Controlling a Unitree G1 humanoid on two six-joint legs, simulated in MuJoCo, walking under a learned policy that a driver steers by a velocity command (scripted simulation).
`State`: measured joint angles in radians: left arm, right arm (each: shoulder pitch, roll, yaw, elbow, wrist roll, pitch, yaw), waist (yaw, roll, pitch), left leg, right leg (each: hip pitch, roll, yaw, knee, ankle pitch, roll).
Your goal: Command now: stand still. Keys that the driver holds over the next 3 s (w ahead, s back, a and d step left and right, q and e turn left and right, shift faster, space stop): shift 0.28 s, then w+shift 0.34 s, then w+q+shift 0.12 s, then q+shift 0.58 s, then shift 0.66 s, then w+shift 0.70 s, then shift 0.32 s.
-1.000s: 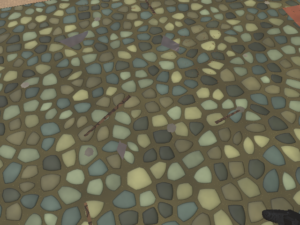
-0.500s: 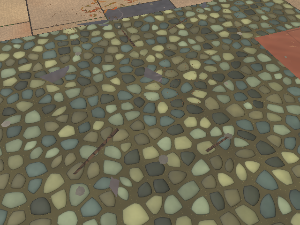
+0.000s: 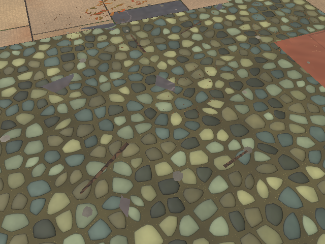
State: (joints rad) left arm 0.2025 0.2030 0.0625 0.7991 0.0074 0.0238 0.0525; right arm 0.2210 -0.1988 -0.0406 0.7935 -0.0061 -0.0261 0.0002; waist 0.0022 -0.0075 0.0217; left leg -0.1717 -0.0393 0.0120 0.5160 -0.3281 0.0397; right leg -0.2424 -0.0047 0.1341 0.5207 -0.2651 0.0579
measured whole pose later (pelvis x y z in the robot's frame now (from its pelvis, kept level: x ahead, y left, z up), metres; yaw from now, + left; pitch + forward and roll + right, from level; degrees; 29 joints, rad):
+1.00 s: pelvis +0.27 -0.09 -0.01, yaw +12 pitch +1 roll -1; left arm 0.34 0.21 0.03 0.94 0.00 -0.07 0.08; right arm 0.12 -0.24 -0.07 0.75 0.03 -0.04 0.06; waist 0.04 0.03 0.05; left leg -0.69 0.03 0.10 0.73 0.03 0.05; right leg 0.08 0.02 -0.30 0.33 -0.42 -0.02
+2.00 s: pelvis +0.48 -0.11 +0.00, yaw +42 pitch +0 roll +0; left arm 0.21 0.23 0.02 0.73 0.02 -0.02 0.00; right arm 0.25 -0.23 -0.04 0.72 -0.02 0.03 -0.01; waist 0.02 -0.02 0.02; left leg -0.19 -0.01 -0.07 0.54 -0.34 -0.01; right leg -0.31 0.01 0.04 0.53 -0.22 0.01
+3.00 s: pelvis +0.89 +0.23 +0.01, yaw +42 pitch +1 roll +1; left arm 0.13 0.30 0.04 0.76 -0.01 -0.07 0.01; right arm 0.30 -0.26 -0.03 0.86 0.00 -0.10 0.02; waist -0.04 -0.04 0.08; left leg -0.15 -0.09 0.09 0.30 -0.16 0.10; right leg -0.63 -0.08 0.05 1.00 -0.23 0.01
